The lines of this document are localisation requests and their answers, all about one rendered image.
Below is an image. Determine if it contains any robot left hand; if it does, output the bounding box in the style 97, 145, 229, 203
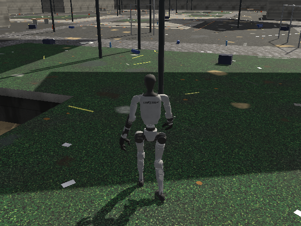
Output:
119, 137, 130, 151

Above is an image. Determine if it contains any robot left forearm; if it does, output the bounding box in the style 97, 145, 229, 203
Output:
121, 115, 132, 138

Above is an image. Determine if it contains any robot right hand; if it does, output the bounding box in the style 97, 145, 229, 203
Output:
162, 122, 173, 130

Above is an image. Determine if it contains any left robot upper arm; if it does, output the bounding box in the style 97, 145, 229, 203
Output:
128, 95, 141, 122

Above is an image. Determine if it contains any left robot shin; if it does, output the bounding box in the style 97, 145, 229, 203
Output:
137, 152, 144, 181

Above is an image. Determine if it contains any right robot upper arm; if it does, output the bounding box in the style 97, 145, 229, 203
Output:
160, 94, 172, 119

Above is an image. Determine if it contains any robot right forearm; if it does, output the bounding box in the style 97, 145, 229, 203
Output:
167, 112, 173, 125

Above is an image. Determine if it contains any left robot foot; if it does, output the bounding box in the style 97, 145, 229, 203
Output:
138, 176, 144, 187

